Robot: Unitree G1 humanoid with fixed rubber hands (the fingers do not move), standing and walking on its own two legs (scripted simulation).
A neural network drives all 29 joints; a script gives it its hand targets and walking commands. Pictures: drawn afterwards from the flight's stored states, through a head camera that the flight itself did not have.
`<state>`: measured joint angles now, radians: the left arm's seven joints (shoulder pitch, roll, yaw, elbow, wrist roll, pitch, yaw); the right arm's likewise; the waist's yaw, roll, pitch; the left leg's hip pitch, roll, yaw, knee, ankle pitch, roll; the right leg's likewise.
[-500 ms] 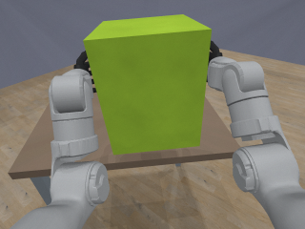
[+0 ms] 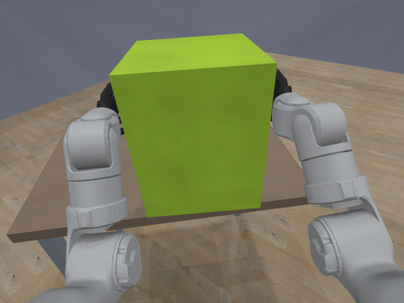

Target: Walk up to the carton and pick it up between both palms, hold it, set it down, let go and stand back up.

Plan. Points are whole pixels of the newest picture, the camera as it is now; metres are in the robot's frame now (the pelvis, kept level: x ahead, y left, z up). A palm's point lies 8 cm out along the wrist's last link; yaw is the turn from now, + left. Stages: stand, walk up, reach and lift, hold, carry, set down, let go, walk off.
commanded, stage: hold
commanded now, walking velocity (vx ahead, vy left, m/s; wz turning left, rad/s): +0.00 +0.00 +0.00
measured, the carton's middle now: (196, 121) +0.37 +0.02 +0.25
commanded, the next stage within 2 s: set down in 1.14 s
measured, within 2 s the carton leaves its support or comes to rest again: neither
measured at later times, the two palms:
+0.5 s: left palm (95, 107) +0.34 +0.18 +0.30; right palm (272, 89) +0.37 -0.11 +0.31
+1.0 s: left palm (99, 111) +0.36 +0.18 +0.28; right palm (269, 85) +0.38 -0.11 +0.31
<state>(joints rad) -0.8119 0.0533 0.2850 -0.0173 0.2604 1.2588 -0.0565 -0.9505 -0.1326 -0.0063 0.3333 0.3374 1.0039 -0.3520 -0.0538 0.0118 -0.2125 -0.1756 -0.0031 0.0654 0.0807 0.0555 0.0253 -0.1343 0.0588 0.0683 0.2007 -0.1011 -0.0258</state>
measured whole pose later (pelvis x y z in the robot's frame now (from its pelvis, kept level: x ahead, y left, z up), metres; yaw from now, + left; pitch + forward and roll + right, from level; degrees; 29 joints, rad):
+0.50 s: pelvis +0.00 +0.00 +0.00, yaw +1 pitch +2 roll +0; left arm -0.96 0.10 0.32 0.17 0.25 1.23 -0.07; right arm -1.10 -0.12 -0.09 0.50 0.31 0.99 -0.37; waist -0.03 0.00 -0.22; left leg -0.23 -0.01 0.05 0.19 0.01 0.03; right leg -0.17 0.06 0.05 0.28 -0.14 -0.03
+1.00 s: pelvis +0.00 +0.02 +0.00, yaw +3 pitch -3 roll -1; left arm -0.91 0.04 0.30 0.24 0.26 0.99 -0.01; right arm -1.09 -0.16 -0.06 0.66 0.40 0.73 -0.34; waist -0.10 -0.03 -0.15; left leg -0.17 -0.02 0.02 0.30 -0.07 0.04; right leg -0.04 0.04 0.02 0.27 -0.17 -0.01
